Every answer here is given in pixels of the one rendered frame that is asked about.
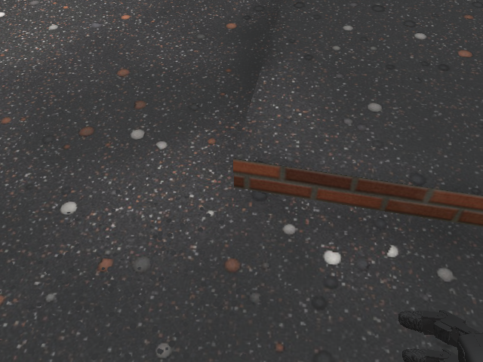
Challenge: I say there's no right robot hand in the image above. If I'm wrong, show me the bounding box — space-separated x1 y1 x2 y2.
398 310 483 362

